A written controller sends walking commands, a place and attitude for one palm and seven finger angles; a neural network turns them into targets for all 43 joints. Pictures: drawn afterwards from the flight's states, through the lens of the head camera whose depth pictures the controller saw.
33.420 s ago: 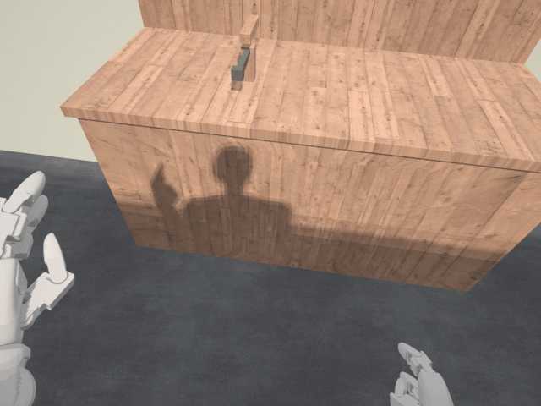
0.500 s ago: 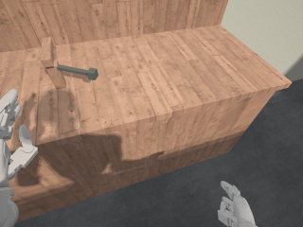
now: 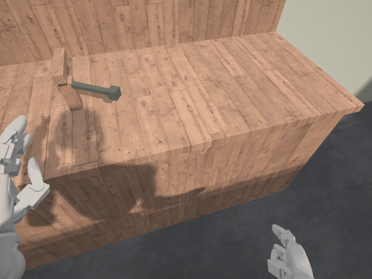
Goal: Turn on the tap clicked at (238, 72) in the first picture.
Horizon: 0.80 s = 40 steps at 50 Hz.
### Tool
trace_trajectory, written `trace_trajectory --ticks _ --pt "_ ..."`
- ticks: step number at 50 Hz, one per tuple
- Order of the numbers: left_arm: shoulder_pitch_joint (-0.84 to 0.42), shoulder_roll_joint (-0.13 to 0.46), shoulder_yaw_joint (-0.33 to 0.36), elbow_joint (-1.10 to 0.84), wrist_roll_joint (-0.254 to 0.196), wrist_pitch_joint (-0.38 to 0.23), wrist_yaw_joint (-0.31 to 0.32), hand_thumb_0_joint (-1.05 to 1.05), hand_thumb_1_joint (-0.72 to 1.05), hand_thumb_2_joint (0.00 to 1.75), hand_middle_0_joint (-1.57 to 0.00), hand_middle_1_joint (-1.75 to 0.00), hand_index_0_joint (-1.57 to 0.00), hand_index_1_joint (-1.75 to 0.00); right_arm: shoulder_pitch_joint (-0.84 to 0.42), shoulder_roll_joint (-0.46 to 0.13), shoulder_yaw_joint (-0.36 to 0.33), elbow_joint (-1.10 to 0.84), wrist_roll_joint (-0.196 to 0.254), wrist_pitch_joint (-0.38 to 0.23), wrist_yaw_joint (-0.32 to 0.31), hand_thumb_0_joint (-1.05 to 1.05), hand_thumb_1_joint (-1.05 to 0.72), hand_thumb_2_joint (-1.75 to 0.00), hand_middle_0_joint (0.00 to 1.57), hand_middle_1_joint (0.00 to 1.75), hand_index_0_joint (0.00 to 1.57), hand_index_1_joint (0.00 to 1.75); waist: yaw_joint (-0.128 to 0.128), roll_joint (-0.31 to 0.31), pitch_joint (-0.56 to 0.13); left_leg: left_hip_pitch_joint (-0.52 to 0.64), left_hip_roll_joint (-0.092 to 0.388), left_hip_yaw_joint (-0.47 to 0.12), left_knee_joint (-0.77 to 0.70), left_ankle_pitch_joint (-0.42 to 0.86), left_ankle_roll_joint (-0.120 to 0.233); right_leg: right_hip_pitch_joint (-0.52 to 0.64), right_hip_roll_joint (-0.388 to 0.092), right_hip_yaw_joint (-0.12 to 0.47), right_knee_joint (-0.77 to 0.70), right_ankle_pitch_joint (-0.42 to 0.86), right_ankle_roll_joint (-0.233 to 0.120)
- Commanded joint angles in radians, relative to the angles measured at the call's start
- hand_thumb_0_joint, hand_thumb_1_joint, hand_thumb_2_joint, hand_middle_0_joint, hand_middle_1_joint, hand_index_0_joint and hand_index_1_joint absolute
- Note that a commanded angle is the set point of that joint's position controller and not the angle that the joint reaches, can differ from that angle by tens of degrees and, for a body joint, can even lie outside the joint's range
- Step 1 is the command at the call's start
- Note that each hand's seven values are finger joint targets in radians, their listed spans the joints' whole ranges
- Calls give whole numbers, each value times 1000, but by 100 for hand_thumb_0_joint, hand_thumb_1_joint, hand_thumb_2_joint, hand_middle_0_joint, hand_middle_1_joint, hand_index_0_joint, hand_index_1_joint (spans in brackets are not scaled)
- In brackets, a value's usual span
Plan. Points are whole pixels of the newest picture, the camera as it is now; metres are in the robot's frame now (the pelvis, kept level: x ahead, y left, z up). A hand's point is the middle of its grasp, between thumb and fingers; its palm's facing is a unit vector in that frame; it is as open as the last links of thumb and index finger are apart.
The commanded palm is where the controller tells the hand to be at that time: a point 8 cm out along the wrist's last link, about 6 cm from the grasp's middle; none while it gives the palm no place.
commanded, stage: look again from close up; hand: left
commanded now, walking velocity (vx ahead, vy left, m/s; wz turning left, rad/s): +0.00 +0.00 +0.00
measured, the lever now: (114, 93) +0.54 +0.24 +0.08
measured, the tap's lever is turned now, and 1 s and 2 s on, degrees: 57 57 57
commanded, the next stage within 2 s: shuffle to correct the standing spot in 0.18 s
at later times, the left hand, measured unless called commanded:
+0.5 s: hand (37, 182) +0.22 +0.26 +0.16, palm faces +0.44 -0.84 -0.32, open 7.4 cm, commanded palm +0.17 +0.29 +0.17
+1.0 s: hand (84, 124) +0.34 +0.22 +0.17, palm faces +0.36 -0.84 -0.40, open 7.4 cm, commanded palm +0.27 +0.27 +0.17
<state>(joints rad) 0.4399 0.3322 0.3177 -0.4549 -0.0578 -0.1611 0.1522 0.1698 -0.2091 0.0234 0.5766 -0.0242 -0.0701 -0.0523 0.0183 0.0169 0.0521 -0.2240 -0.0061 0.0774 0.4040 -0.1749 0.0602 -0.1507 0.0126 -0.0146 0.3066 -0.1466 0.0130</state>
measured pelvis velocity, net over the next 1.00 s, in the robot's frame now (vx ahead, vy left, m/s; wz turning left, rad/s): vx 0.11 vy -0.01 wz -0.02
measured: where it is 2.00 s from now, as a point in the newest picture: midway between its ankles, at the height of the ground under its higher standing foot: outside the picture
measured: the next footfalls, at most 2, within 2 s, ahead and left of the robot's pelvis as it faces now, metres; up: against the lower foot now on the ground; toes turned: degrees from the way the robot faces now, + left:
right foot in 1.10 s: +0.27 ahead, -0.09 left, +0.00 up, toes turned +0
left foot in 1.42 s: +0.23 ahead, +0.13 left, +0.00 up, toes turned +0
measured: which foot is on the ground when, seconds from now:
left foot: down 0.00-1.00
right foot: down 0.00-0.84, up 0.86-1.00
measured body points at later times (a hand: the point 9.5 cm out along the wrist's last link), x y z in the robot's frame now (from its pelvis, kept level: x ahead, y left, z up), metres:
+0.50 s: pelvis +0.01 +0.01 -0.01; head +0.02 +0.02 +0.44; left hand +0.19 +0.30 +0.17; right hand +0.19 -0.21 -0.08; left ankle +0.03 +0.07 -0.75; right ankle +0.01 -0.13 -0.74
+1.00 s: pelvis +0.11 -0.01 -0.01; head +0.14 +0.00 +0.43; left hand +0.31 +0.27 +0.19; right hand +0.26 -0.24 -0.10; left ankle +0.03 +0.07 -0.75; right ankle +0.13 -0.10 -0.69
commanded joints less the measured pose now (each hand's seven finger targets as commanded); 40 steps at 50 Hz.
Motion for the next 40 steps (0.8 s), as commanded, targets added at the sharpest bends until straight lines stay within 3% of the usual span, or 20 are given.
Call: trace_trajectory --ticks 1,6,12,14,16,18,20,23,24,26,31,34,36,38,39,40 --pt "-62 174 120 -240 3 -68 18 0 90 90 -20 -30 -20 -30 -96 -119 -45 -168 3 -54 -16 0 -90 -90 20 30 20 30 -1 27 -174 97 43 -79 -66 101 -60 24 -20 35 -37 115 -17" --pt "-43 171 118 -240 -1 -65 18 0 90 90 -20 -30 -20 -30 -97 -120 -44 -169 5 -51 -14 0 -90 -90 20 30 20 30 -1 60 -162 92 47 -87 -82 102 -68 19 -15 28 -32 101 -16" --pt "-49 164 112 -236 -1 -64 17 0 90 90 -20 -30 -20 -30 -94 -122 -46 -169 8 -48 -14 0 -90 -90 20 30 20 30 -1 43 -153 79 57 -99 -104 60 -72 19 -8 22 -25 76 -13" --pt "-57 183 125 -248 2 -64 20 0 90 90 -20 -30 -20 -30 -102 -126 -47 -167 5 -49 -16 0 -90 -90 20 30 20 30 1 75 -154 81 61 -106 -115 46 -76 15 -6 23 -18 67 -15" --pt "-69 166 110 -247 3 -65 20 0 90 90 -20 -30 -20 -30 -97 -125 -49 -163 4 -51 -18 0 -90 -90 20 30 20 30 -1 70 -158 67 80 -125 -132 -82 -69 11 -2 18 20 -3 -18" --pt "-72 160 109 -238 4 -61 24 0 90 90 -20 -30 -20 -30 -104 -123 -50 -162 4 -52 -21 0 -90 -90 20 30 20 30 -2 70 -138 23 108 -166 -166 -290 -46 -12 2 18 52 -98 -24" --pt "-95 155 104 -249 9 -58 29 0 90 90 -20 -30 -20 -30 -105 -122 -47 -160 4 -56 -25 0 -90 -90 20 30 20 30 -7 115 -112 -19 135 -208 -198 -446 -26 -41 9 6 102 -155 -27" --pt "-110 153 102 -234 14 -54 35 0 90 90 -20 -30 -20 -30 -102 -119 -44 -156 8 -61 -29 0 -90 -90 20 30 20 30 -9 131 -85 -43 167 -241 -197 -519 2 -74 14 -12 158 -170 -31" --pt "-118 174 120 -252 15 -55 39 0 90 90 -20 -30 -20 -30 -102 -121 -46 -156 7 -64 -31 0 -90 -90 20 30 20 30 -12 122 -95 -26 165 -237 -173 -484 7 -79 10 -8 153 -165 -36" --pt "-103 152 104 -224 13 -55 39 0 90 90 -20 -30 -20 -30 -94 -115 -44 -150 7 -64 -30 0 -90 -90 20 30 20 30 -11 75 -94 -30 159 -225 -112 -394 14 -72 -7 14 141 -149 -49" --pt "-110 163 110 -223 6 -56 33 0 90 90 -20 -30 -20 -30 -84 -109 -46 -140 14 -61 -26 0 -90 -90 20 30 20 30 -13 -1 -104 -61 109 -159 60 -200 6 -43 -56 124 142 -85 -92" --pt "-107 194 131 -245 2 -62 32 0 90 90 -20 -30 -20 -30 -85 -105 -49 -136 22 -60 -18 0 -90 -90 20 30 20 30 -12 -48 -127 -102 70 -80 243 -82 -9 14 -139 248 127 -10 -147" --pt "-109 197 132 -275 2 -71 35 0 90 90 -20 -30 -20 -30 -82 -98 -49 -134 31 -61 -9 0 -90 -90 20 30 20 30 -8 -85 -150 -142 40 -32 324 -28 -27 98 -200 301 145 148 -186" --pt "-95 210 148 -294 -1 -80 39 0 90 90 -20 -30 -20 -30 -82 -101 -53 -137 34 -56 -2 0 -90 -90 20 30 20 30 -9 -88 -153 -118 38 -26 303 17 -31 116 -207 267 204 281 -181" --pt "-85 231 169 -308 -2 -81 40 0 90 90 -20 -30 -20 -30 -85 -108 -55 -135 35 -53 -1 0 -90 -90 20 30 20 30 -19 -20 -159 -36 48 -40 246 103 -24 65 -179 223 273 312 -155" --pt "-69 222 173 -322 -9 -84 37 0 90 90 -20 -30 -20 -30 -68 -110 -55 -135 36 -47 -1 0 -90 -90 20 30 20 30 -40 64 -176 102 78 -104 155 229 5 -41 -110 122 396 292 -102"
